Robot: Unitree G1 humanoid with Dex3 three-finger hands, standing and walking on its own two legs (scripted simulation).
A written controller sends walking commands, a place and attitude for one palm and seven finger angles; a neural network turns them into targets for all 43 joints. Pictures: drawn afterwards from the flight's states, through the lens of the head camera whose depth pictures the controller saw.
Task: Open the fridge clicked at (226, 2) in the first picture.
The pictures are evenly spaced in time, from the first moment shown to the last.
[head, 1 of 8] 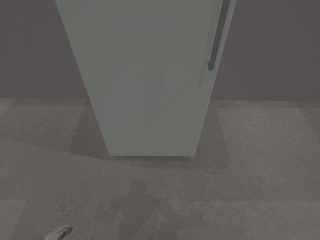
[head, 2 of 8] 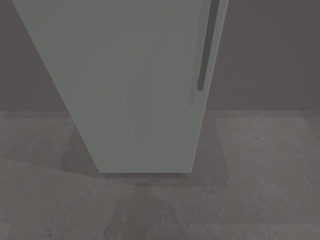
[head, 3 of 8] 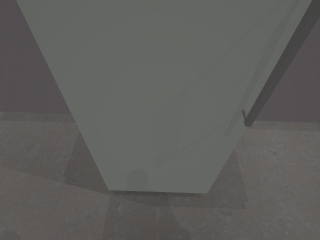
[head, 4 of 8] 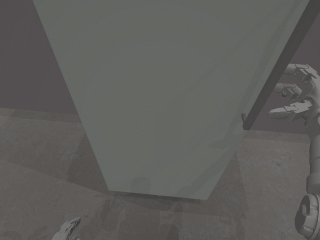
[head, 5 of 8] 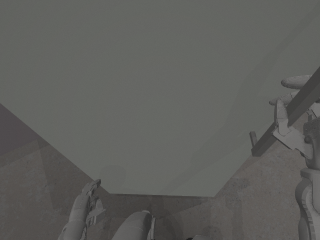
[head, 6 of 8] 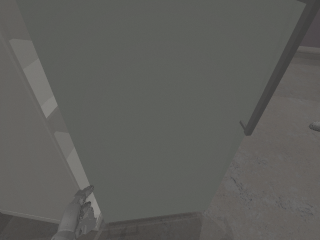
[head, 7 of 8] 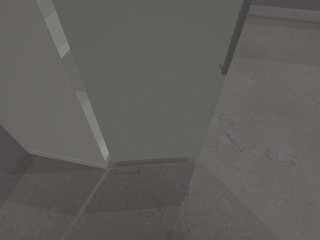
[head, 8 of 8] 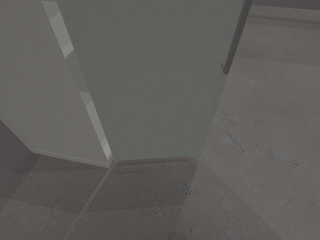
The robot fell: no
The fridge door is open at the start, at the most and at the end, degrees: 0 78 74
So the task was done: yes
